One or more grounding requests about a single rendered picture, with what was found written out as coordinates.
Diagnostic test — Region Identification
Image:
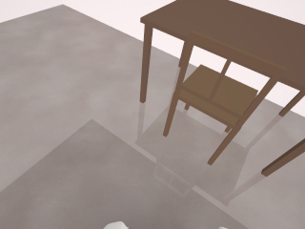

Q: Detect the chair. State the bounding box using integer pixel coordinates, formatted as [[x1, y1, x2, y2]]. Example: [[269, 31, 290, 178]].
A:
[[163, 30, 287, 166]]

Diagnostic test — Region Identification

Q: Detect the table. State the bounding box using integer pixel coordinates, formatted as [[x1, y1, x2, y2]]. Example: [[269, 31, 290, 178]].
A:
[[139, 0, 305, 177]]

